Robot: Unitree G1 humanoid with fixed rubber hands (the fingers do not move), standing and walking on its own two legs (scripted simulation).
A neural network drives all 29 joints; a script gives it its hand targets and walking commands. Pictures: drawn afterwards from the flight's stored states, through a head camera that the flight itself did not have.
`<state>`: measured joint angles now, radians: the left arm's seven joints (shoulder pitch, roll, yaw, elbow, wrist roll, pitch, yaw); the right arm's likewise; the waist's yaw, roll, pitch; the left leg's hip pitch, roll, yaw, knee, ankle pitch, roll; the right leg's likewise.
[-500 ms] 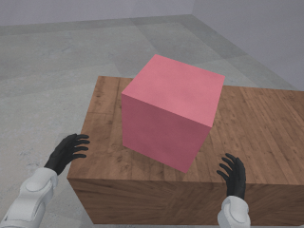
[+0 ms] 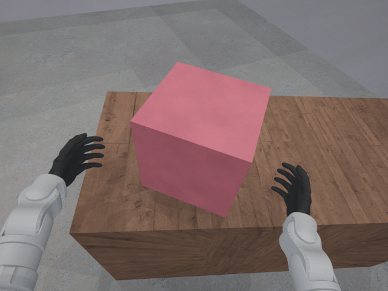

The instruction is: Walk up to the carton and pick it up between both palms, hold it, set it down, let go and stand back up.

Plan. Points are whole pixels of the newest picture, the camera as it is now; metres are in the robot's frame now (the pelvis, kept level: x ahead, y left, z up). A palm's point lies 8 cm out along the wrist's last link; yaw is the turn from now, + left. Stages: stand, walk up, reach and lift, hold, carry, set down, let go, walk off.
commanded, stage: reach and lift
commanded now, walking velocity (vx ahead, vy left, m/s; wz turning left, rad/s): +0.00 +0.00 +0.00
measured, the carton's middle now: (201, 140) +0.47 -0.04 +0.00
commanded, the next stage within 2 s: none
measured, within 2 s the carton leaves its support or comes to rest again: neither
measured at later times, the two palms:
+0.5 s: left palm (85, 141) +0.39 +0.21 +0.09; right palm (307, 184) +0.30 -0.23 +0.08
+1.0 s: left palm (89, 96) +0.45 +0.20 +0.15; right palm (307, 146) +0.36 -0.23 +0.12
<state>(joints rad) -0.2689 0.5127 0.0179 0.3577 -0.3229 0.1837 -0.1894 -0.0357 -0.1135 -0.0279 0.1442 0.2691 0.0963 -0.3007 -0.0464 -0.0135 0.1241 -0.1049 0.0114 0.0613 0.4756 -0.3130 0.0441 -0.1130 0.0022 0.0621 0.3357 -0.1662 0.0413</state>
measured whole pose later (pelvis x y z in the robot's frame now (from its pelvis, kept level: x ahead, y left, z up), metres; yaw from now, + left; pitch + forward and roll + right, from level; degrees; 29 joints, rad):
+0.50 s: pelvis +0.01 -0.02 +0.00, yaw +1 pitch -2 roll -2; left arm -0.45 0.50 0.06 0.44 -0.28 0.28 -0.22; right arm -0.15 -0.15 0.00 0.09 0.30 0.21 -0.32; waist -0.09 -0.02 0.11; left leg -0.09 0.02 0.04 0.40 -0.28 0.02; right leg -0.11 0.01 0.04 0.29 -0.15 0.03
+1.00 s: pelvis -0.01 -0.01 +0.00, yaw +1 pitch +3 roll -2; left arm -0.95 0.57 -0.11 0.99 -0.35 0.21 -0.19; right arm -0.63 -0.20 -0.03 0.54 0.34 0.24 -0.26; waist -0.17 -0.02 0.01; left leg -0.26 0.00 0.04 0.47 -0.27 0.04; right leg -0.26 -0.01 0.04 0.34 -0.13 0.04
